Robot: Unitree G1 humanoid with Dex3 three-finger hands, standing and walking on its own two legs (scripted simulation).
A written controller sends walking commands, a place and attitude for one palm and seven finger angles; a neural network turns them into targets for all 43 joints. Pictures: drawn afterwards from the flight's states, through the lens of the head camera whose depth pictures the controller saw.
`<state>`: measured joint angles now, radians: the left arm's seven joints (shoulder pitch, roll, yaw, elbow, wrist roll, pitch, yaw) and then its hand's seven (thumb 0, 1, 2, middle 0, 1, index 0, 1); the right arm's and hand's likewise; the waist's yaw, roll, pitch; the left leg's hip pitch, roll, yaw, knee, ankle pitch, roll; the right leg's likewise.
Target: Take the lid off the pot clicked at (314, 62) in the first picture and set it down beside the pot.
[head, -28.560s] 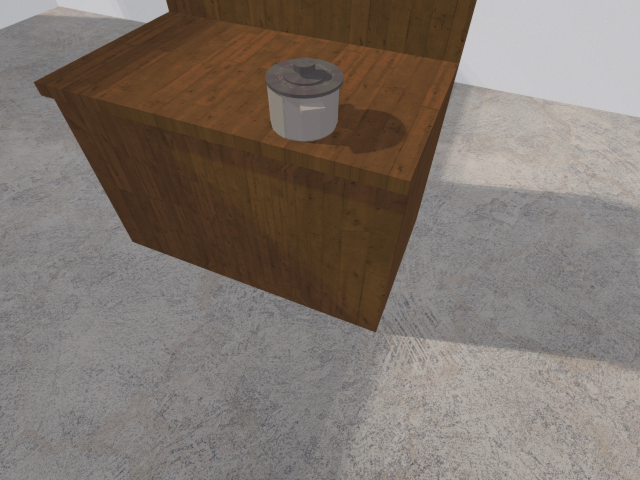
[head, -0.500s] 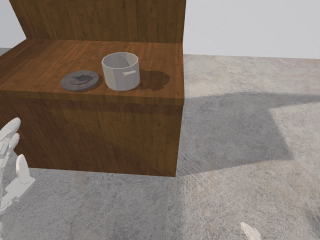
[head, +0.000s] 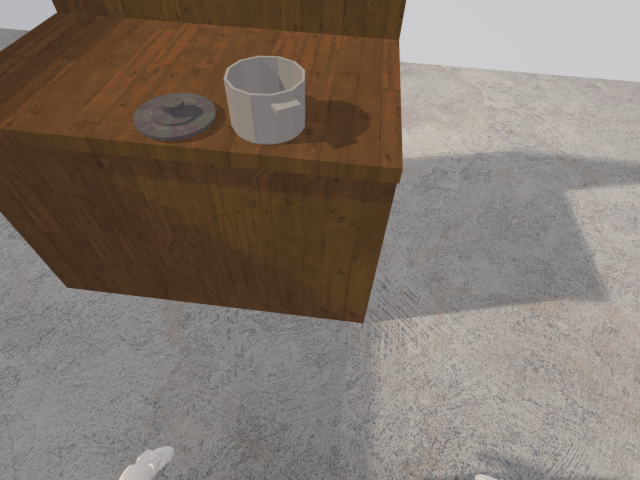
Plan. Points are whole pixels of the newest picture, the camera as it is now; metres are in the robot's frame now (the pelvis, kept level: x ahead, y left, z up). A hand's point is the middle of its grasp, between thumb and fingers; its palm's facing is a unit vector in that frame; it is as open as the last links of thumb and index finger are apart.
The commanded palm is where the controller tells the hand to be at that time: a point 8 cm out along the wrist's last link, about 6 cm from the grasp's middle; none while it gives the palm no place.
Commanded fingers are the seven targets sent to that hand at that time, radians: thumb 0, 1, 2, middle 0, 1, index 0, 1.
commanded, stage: stop stepping back and stand still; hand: left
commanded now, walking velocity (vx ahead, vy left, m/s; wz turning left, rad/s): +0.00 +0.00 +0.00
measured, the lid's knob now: (172, 104) +0.83 +0.35 +0.01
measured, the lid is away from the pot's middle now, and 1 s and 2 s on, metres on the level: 0.21 0.21 0.21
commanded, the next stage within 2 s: let the arm hang, fingers relaxed in 0.62 s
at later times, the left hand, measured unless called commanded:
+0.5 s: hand out of the picture +0.04 +0.19 -0.15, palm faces -0.02 -0.97 -0.22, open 7.3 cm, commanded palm none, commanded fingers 0.00 0.90 0.90 -0.20 -0.30 -0.20 -0.30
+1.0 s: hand out of the picture +0.06 +0.17 -0.15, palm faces -0.03 -0.98 -0.21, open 7.3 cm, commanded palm none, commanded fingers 0.00 0.90 0.90 -0.20 -0.30 -0.20 -0.30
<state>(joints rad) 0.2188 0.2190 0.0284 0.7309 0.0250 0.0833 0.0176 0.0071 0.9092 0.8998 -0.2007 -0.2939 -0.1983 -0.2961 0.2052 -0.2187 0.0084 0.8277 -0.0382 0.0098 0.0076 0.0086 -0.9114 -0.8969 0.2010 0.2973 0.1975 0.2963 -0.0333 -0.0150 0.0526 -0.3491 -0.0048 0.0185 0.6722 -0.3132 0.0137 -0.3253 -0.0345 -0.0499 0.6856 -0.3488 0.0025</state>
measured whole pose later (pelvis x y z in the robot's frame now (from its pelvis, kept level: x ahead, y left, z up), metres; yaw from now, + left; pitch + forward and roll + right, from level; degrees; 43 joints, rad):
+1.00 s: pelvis +0.03 -0.01 +0.02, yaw -2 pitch -1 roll +0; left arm 0.21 0.16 0.03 1.12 0.01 0.01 0.03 0.00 0.91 0.90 -0.20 -0.29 -0.20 -0.30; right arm 0.27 -0.14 -0.02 1.14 -0.02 0.01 -0.04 0.00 -0.91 -0.90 0.20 0.30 0.20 0.30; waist -0.03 0.02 0.06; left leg -0.18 0.03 0.05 0.44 -0.25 0.00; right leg -0.15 0.01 -0.02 0.42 -0.25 -0.01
